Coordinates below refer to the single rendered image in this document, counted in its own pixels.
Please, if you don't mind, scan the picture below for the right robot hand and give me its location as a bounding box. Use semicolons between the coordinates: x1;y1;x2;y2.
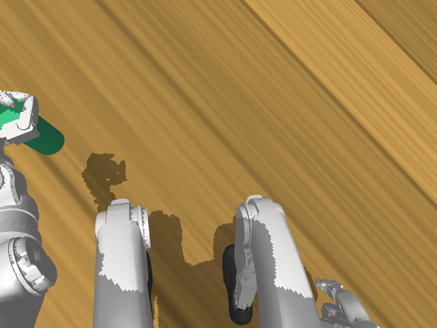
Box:
315;278;372;328

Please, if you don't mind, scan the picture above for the left robot hand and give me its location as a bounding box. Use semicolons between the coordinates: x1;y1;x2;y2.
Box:
0;90;40;154

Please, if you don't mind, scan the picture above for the can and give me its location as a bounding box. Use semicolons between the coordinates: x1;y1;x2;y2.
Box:
0;98;64;155

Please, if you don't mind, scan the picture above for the right robot foot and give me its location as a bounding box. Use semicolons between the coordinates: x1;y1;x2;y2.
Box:
223;244;253;325

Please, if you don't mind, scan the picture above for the left robot arm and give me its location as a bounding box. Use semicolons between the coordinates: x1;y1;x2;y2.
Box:
0;153;57;328

